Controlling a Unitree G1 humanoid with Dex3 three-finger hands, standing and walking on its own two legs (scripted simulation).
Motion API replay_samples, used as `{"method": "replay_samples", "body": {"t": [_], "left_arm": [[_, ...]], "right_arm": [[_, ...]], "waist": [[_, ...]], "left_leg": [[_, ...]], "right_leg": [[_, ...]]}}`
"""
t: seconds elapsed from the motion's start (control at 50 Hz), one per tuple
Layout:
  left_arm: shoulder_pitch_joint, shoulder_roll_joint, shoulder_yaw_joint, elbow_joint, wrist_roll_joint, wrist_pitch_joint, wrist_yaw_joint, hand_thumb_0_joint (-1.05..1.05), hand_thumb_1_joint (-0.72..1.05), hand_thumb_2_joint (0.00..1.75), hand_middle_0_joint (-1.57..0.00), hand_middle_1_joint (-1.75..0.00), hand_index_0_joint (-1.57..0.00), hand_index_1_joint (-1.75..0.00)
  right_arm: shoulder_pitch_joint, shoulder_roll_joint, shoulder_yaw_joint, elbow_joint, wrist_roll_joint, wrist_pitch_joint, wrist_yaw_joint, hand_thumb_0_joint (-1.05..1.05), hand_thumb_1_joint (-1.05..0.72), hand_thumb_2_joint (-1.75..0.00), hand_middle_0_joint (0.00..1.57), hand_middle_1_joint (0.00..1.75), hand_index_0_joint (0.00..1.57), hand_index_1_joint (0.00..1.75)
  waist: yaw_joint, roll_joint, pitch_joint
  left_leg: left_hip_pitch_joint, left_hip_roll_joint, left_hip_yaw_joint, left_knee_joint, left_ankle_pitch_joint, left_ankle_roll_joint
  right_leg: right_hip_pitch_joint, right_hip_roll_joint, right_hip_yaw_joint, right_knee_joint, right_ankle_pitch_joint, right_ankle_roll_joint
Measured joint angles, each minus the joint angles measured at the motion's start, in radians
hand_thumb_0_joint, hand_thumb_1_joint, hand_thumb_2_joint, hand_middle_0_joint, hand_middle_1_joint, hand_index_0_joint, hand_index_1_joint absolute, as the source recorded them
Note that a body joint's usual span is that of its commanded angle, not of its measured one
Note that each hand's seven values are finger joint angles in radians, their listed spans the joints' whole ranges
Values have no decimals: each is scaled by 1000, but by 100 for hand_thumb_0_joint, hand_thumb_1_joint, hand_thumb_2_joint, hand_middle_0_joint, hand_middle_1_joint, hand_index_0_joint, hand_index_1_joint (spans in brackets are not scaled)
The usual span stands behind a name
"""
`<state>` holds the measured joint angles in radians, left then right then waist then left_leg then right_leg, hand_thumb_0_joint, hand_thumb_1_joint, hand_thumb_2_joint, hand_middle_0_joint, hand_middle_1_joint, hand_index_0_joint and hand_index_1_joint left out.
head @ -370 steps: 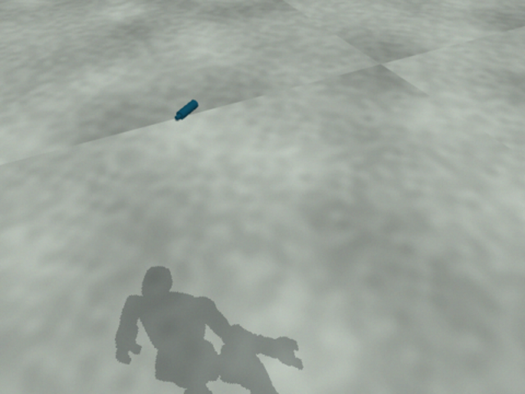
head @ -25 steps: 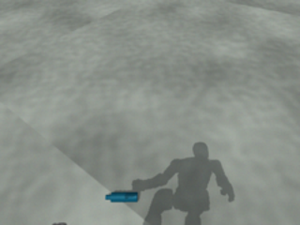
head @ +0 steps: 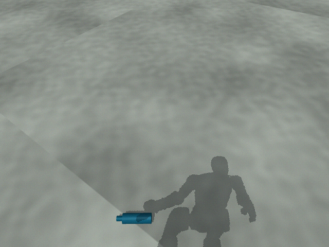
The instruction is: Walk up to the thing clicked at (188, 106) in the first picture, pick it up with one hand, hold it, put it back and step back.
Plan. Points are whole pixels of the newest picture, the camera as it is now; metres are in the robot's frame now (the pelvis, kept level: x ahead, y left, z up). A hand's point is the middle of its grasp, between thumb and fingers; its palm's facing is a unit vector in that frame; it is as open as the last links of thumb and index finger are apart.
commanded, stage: walk up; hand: left
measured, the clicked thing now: (134, 218) +0.41 +0.22 -0.75
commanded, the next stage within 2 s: stand in 0.04 s
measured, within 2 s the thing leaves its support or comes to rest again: neither
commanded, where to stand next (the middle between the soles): +0.04 +0.02 m, yaw +0 degrees
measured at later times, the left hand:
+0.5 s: hand out of the picture +0.08 +0.25 -0.16, palm faces -0.02 -0.94 -0.33, open 7.4 cm
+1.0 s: hand out of the picture +0.08 +0.24 -0.15, palm faces -0.01 -0.94 -0.34, open 7.4 cm
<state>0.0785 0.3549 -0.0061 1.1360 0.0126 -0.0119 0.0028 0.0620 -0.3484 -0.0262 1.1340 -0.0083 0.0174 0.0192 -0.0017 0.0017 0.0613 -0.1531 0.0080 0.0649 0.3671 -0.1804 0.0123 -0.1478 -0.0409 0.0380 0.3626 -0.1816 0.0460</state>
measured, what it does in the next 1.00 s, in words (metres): stands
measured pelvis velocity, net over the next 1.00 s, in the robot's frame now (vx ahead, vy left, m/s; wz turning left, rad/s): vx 0.01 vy -0.01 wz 0.02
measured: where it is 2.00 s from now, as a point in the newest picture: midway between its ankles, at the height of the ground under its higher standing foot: outside the picture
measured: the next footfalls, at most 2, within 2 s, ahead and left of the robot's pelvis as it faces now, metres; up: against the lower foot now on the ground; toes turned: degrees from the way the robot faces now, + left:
none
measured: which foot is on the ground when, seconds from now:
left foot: down 0.00-1.00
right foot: down 0.00-1.00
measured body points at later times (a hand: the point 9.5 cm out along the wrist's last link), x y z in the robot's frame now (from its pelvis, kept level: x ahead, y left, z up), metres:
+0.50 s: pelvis +0.01 +0.00 +0.00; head +0.03 +0.00 +0.45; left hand +0.08 +0.29 -0.13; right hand +0.11 -0.30 -0.13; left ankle +0.01 +0.11 -0.75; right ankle +0.01 -0.15 -0.75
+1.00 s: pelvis +0.01 -0.01 +0.00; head +0.02 -0.01 +0.45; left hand +0.08 +0.29 -0.13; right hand +0.10 -0.31 -0.13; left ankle +0.01 +0.11 -0.75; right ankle +0.01 -0.15 -0.75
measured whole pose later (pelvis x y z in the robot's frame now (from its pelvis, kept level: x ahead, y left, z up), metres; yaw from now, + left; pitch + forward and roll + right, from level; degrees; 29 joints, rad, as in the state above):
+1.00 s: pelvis +0.01 -0.01 +0.00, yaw +1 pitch -2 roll +0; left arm 0.11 0.35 -0.01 1.12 0.01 -0.01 0.00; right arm 0.09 -0.35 -0.01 1.14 -0.01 0.00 0.01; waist 0.00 0.00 0.05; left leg -0.11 0.02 0.04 0.32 -0.17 0.00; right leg -0.09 -0.03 0.01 0.30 -0.17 0.03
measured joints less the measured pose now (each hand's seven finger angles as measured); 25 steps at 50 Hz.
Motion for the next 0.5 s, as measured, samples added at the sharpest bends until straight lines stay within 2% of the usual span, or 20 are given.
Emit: {"method": "replay_samples", "body": {"t": [0.5], "left_arm": [[33,-7,4,-7,2,1,-8,1,90,90,-21,-30,-20,-30]], "right_arm": [[9,4,15,6,-4,-24,-11,1,-90,-90,20,30,20,30]], "waist": [[2,-11,-11]], "left_leg": [[36,5,-17,-44,6,-10]], "right_leg": [[49,5,-19,-59,8,-6]]}}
